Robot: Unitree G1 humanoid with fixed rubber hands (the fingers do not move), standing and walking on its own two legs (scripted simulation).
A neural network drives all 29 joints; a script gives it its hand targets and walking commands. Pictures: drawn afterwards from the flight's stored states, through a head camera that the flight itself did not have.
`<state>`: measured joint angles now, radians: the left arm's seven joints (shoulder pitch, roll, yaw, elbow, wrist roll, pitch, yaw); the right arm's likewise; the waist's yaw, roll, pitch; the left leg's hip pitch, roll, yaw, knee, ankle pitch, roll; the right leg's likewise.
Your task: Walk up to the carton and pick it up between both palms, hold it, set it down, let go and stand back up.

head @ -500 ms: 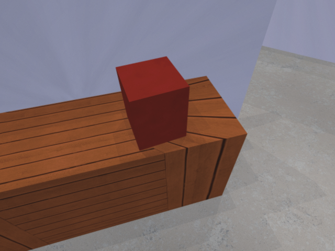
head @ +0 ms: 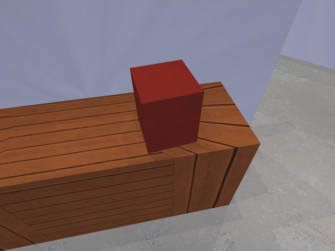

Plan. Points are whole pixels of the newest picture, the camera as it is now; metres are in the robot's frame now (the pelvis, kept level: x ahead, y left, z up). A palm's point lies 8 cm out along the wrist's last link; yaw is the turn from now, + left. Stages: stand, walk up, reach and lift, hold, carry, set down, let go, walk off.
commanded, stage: walk up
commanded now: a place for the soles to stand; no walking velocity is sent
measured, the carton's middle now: (165, 106) +0.64 +0.02 -0.04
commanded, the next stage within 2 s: none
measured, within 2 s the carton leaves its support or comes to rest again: neither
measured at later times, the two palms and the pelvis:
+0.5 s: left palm (81, 230) +0.24 +0.27 -0.14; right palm (316, 244) +0.17 -0.34 -0.10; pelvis +0.12 -0.03 -0.03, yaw +4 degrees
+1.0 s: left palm (86, 243) +0.20 +0.25 -0.14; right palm (295, 197) +0.29 -0.35 -0.11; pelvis +0.15 -0.08 -0.03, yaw +11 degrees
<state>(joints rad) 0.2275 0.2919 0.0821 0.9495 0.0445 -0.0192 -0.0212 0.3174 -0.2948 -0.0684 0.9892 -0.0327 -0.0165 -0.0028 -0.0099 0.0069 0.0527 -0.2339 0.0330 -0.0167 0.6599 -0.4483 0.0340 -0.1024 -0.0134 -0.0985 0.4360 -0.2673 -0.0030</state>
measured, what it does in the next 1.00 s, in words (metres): walks ahead: right foot, then left foot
